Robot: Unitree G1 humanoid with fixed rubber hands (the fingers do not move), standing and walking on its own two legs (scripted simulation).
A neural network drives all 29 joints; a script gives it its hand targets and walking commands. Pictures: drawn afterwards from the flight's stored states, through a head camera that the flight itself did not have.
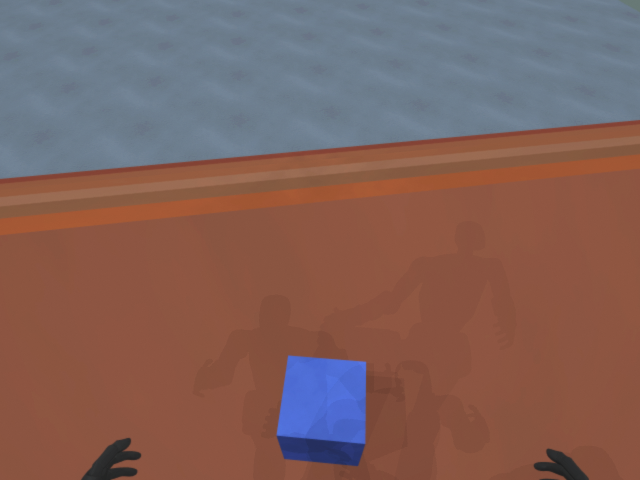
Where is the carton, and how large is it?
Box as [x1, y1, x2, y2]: [276, 356, 365, 465]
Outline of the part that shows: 288,356 276,435 284,458 357,465 364,445 365,362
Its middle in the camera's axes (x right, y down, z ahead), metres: +0.01 +0.48 +1.08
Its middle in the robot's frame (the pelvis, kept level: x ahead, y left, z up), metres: +0.39 +0.02 -0.65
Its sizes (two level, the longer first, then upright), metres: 0.210 0.200 0.250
